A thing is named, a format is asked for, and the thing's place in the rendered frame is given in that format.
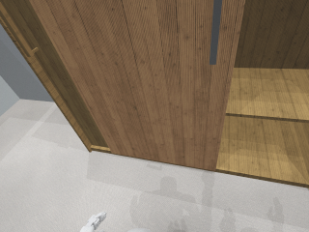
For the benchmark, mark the handle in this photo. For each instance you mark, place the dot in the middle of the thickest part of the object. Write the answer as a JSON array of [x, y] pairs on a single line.
[[10, 24], [215, 27]]

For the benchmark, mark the wardrobe door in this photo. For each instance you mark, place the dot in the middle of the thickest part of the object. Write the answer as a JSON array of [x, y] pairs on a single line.
[[30, 27], [142, 67]]

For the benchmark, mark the robot left hand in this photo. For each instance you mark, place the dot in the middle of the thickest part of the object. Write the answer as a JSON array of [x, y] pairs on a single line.
[[94, 222]]

